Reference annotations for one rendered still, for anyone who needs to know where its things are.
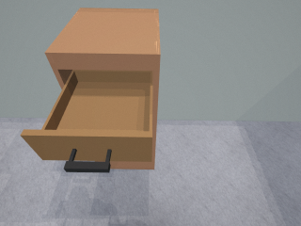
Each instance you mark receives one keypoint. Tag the handle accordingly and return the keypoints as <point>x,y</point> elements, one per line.
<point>88,166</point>

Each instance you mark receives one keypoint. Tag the cabinet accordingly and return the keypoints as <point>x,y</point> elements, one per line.
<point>111,39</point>

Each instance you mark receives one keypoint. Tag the drawer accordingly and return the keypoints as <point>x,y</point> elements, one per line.
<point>97,111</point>

